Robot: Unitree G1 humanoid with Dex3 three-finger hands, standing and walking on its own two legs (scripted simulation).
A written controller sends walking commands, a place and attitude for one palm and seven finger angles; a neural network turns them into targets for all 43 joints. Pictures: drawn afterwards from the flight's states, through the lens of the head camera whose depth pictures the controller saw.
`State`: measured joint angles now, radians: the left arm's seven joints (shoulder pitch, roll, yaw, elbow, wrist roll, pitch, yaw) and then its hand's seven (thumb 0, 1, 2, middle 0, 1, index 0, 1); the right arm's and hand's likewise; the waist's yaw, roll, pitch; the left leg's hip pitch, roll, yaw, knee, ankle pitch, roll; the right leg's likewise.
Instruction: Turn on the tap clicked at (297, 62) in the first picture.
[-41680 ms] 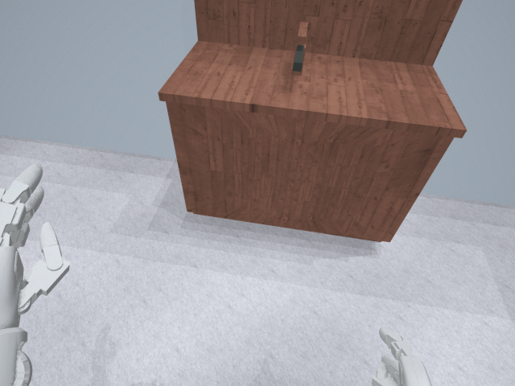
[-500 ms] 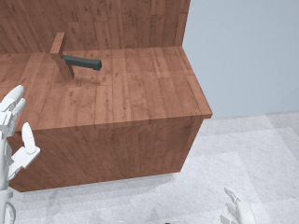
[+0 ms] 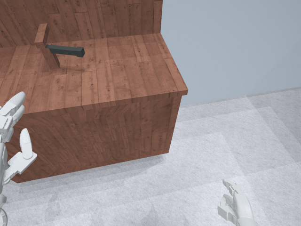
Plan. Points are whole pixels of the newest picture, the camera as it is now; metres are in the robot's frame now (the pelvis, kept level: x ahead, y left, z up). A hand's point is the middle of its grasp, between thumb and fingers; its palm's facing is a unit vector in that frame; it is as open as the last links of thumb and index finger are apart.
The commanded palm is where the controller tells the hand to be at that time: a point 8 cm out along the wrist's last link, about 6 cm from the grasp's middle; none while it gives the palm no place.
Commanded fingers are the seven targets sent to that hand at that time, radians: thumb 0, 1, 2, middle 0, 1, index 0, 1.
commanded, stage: stop stepping back and stand still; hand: left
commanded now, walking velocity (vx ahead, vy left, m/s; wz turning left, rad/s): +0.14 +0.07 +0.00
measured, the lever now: (80, 52) +0.71 +0.32 +0.04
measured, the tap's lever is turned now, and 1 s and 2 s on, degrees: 70 70 70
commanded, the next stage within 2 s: stand and check the lever's angle in 1.00 s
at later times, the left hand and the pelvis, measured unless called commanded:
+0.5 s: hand out of the picture +0.10 +0.23 +0.16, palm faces +0.46 -0.84 -0.30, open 7.4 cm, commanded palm +0.04 +0.28 +0.17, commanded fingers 0.00 0.90 0.90 -0.20 -0.30 -0.20 -0.30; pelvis -0.11 -0.01 -0.02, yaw +3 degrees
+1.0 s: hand out of the picture +0.08 +0.19 +0.16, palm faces +0.40 -0.81 -0.43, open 7.4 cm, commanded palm +0.02 +0.24 +0.17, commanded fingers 0.00 0.90 0.90 -0.20 -0.30 -0.20 -0.30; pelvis -0.12 -0.05 -0.01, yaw +3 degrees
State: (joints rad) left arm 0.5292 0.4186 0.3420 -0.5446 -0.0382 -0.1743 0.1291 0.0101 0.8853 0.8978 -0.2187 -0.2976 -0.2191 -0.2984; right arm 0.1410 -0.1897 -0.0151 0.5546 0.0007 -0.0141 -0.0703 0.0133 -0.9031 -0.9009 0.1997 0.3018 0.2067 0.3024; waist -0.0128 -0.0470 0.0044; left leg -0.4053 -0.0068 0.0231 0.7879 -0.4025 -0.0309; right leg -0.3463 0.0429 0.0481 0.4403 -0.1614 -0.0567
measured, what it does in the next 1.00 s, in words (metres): walks backwards: left foot, then right foot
